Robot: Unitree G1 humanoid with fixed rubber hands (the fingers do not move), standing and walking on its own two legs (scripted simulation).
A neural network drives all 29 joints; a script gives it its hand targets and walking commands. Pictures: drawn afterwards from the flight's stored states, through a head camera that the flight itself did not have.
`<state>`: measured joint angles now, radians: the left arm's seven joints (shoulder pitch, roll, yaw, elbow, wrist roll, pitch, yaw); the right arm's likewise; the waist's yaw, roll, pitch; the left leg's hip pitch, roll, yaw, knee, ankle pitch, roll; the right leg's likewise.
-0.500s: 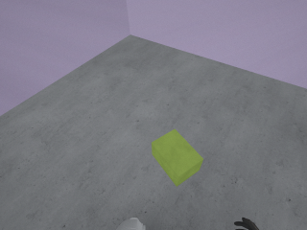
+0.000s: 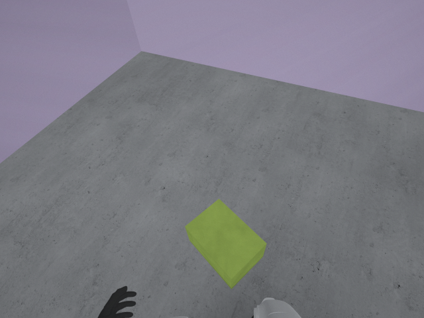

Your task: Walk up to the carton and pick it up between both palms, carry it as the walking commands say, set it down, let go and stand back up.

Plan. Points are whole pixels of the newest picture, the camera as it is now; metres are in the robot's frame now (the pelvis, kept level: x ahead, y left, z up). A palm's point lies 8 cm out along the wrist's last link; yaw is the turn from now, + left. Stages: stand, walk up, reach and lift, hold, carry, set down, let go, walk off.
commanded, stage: walk up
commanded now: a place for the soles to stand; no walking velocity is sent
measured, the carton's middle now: (224, 242) +0.51 -0.01 -0.66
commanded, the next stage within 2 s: none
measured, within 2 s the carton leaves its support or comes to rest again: neither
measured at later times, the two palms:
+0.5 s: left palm out of the picture +0.12 +0.26 -0.10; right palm (342, 296) +0.16 -0.22 -0.09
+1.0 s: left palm out of the picture +0.13 +0.17 -0.11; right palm out of the picture +0.19 -0.42 -0.07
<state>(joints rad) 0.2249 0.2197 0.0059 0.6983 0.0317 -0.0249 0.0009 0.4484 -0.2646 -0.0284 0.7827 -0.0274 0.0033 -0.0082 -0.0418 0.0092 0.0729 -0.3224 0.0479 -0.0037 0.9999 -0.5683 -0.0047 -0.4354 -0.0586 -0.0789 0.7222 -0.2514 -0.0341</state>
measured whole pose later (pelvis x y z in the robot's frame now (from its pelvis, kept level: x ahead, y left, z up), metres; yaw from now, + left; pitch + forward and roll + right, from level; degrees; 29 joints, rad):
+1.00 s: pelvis +0.05 -0.12 -0.01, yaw +16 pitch -1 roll -1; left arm 0.14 0.33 -0.01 0.64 0.02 0.09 -0.06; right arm 0.36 -0.36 -0.11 0.66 -0.04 0.02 -0.08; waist -0.04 -0.04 0.06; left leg -0.45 0.06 -0.30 0.76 -0.37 -0.08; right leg -0.39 -0.04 0.03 0.75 -0.35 0.05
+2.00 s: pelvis +0.12 -0.34 +0.02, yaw +41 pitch -1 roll -1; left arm 0.31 0.27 -0.05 0.77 0.04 -0.01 0.01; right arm 0.31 -0.23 0.00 0.81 -0.02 0.00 0.01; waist 0.01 0.01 0.01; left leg -0.30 -0.03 -0.10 0.61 -0.30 0.01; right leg -0.24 -0.06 -0.20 0.56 -0.31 -0.02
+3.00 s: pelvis +0.13 -0.32 +0.02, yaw +48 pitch -1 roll -1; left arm 0.29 0.30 -0.06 0.90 0.02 0.00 0.01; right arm 0.23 -0.25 0.02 0.87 -0.02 0.00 -0.01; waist 0.02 0.01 0.02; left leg -0.24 -0.10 -0.20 0.56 -0.29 0.02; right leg -0.17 -0.01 -0.07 0.51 -0.33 -0.01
